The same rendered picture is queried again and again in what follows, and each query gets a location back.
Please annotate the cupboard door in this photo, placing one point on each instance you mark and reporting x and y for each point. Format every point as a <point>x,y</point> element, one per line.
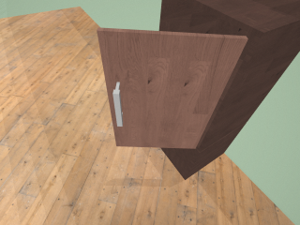
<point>170,82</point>

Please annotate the handle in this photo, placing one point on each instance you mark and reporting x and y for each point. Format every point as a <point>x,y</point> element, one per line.
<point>117,105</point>

